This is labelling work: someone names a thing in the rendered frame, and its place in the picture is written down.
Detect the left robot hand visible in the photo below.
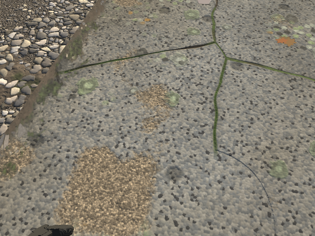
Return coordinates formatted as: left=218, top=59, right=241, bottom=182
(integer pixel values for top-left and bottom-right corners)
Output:
left=28, top=224, right=74, bottom=236

